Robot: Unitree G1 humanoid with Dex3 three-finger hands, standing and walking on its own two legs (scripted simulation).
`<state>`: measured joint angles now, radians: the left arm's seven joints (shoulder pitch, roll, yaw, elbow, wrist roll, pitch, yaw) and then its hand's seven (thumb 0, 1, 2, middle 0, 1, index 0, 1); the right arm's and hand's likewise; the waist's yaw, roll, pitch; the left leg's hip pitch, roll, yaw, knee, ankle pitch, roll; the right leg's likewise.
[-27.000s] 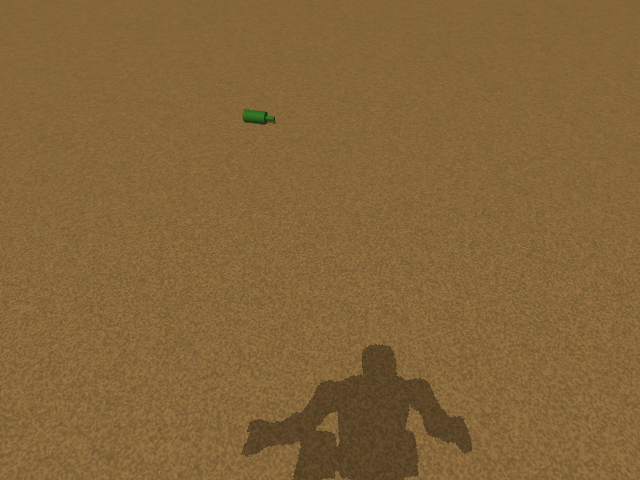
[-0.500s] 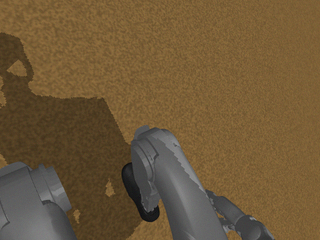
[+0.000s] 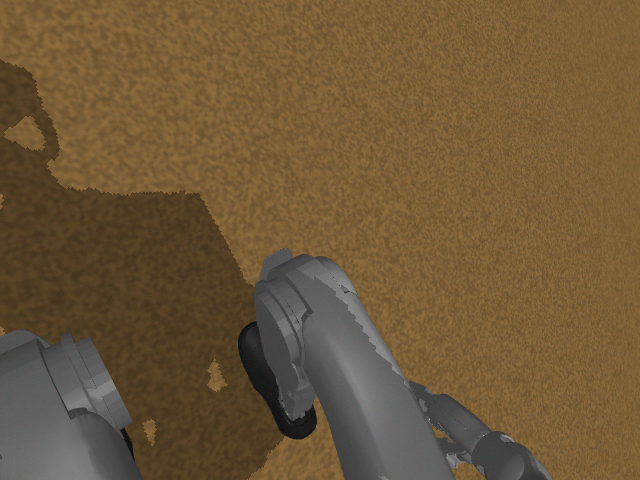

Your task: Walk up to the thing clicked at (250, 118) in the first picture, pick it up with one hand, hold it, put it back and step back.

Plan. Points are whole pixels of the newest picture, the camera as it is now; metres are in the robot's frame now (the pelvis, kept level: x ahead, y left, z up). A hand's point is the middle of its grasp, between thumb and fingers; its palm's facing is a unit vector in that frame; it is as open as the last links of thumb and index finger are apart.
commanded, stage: rest palm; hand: left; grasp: from above
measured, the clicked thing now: out of the picture +0.46 +0.37 -0.28
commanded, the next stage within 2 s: close in 0.18 s
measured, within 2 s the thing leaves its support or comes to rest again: leaves its support in 2.00 s
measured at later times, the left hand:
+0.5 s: hand out of the picture +0.43 +0.38 -0.25, palm faces -0.41 -0.17 -0.90, open 13.5 cm
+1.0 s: hand out of the picture +0.43 +0.38 -0.25, palm faces -0.42 -0.18 -0.89, open 11.6 cm
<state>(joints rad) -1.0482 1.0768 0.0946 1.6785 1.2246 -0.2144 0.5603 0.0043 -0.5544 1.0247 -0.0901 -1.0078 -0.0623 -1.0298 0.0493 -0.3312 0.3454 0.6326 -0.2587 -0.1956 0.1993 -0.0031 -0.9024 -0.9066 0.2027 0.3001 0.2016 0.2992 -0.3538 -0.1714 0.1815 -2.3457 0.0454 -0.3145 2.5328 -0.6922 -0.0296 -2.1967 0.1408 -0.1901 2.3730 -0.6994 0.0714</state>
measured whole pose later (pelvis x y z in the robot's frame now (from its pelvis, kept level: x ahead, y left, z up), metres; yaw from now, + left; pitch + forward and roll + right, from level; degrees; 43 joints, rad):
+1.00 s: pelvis +0.00 +0.00 +0.00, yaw +0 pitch +26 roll -15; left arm -1.06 1.10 0.09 1.68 1.24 -0.24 0.55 0.00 -0.14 0.76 -0.32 -0.89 -0.35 -0.86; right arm 0.03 -0.33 0.37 0.62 -0.27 -0.18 0.19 0.00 -0.89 -0.90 0.20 0.30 0.20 0.30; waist -0.35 -0.18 0.18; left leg -2.34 0.04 -0.32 2.53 -0.69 -0.03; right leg -2.19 0.14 -0.20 2.36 -0.69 0.07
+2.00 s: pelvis +0.00 +0.00 +0.00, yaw +0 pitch +27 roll -15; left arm -1.02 1.07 0.11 1.58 1.23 -0.21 0.49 0.01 0.13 0.31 -0.72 -0.57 -0.78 -0.47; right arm 0.06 -0.33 0.34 0.62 -0.26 -0.16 0.19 0.00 -0.90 -0.90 0.20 0.30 0.20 0.30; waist -0.34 -0.16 0.16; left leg -2.35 0.04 -0.31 2.52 -0.69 -0.03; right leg -2.20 0.13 -0.19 2.36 -0.69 0.07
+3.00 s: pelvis -0.01 +0.00 +0.06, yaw +7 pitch +34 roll -10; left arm -0.85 0.80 0.07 1.08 1.10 -0.12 0.08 0.00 0.17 0.23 -0.78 -0.46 -0.82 -0.38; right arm 0.18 -0.28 0.09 0.62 -0.08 0.05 0.09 0.00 -0.90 -0.90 0.20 0.30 0.20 0.30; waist -0.20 0.01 -0.05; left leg -2.27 0.02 -0.17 2.28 -0.62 -0.01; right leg -2.14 0.06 -0.09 2.21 -0.69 0.05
